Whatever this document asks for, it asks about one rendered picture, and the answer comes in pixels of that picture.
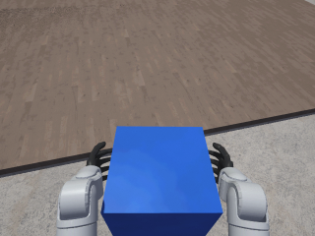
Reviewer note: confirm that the left robot hand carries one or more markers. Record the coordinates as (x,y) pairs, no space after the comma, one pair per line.
(96,154)

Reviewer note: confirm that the right robot forearm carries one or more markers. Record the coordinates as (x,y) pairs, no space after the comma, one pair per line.
(246,204)

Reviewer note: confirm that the right robot hand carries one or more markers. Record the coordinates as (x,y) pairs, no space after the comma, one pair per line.
(223,160)

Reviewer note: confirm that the carton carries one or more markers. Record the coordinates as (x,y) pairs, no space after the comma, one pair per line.
(160,182)

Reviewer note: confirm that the left robot forearm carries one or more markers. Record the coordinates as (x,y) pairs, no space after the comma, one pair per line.
(77,208)

